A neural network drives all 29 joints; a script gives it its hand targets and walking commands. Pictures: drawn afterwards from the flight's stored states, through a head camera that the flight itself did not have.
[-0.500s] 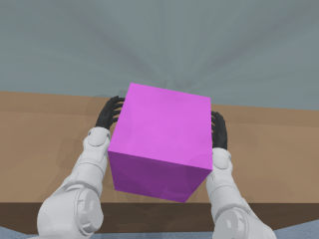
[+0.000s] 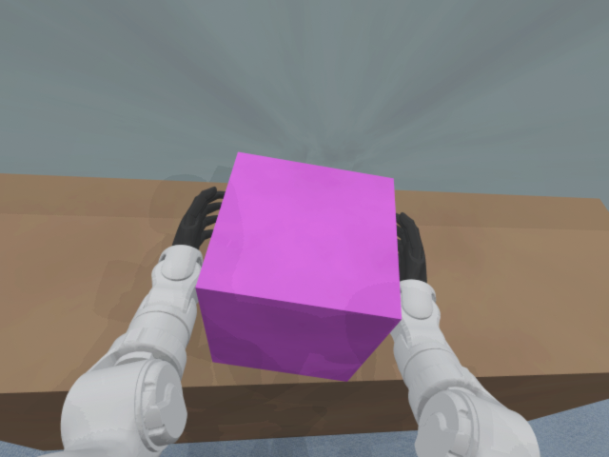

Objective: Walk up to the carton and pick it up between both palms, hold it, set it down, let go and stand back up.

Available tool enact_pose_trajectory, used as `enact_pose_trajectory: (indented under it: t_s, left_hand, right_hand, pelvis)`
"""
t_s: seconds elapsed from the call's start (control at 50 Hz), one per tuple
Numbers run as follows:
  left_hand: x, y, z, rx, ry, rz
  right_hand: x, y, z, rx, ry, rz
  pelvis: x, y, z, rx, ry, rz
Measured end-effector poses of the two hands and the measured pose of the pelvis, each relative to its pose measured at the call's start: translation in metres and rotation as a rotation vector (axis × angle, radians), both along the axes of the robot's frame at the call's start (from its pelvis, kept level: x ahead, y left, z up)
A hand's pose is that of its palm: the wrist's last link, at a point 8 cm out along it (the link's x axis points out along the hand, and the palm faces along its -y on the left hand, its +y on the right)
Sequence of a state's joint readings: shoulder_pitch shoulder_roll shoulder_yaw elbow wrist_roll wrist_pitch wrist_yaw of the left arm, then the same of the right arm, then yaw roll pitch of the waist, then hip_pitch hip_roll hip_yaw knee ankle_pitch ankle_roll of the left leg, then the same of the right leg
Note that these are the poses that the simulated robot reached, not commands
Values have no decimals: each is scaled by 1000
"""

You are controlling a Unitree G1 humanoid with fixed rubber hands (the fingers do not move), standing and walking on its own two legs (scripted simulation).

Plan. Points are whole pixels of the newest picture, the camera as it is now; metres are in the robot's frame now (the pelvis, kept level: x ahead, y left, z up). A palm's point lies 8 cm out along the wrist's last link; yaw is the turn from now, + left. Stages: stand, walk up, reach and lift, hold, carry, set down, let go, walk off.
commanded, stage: set down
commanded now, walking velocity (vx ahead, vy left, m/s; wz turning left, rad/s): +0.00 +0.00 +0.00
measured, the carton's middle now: (297, 276) +0.37 -0.01 -0.01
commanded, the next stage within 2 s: none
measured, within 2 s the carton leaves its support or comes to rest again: neither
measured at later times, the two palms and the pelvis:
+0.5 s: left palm (165, 256) +0.40 +0.18 +0.00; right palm (415, 282) +0.36 -0.18 +0.00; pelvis +0.00 +0.02 -0.02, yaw -2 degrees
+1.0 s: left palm (143, 305) +0.32 +0.19 +0.01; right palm (428, 339) +0.28 -0.17 +0.00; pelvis -0.05 +0.00 -0.02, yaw +0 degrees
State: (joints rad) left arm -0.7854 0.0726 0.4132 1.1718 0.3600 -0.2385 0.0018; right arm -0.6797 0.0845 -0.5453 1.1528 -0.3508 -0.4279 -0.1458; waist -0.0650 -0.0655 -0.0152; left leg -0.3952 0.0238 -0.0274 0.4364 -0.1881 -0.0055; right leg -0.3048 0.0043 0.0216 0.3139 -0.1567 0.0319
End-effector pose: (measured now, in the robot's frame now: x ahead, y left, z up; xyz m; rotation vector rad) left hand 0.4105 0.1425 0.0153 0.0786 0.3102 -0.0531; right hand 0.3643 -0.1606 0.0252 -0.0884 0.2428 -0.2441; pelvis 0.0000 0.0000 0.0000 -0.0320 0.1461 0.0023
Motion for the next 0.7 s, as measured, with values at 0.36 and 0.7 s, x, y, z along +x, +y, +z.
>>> enact_pose_trajectory:
  t_s: [0.36,0.7]
  left_hand:
    - [18,16,-7,-17,-18,23]
    - [-58,49,-39,-43,-13,54]
  right_hand:
    - [13,-3,-24,64,-21,-7]
    - [-48,-33,-33,77,11,-42]
  pelvis:
    - [9,16,-19,-23,156,-43]
    - [-21,5,-17,-18,70,-4]
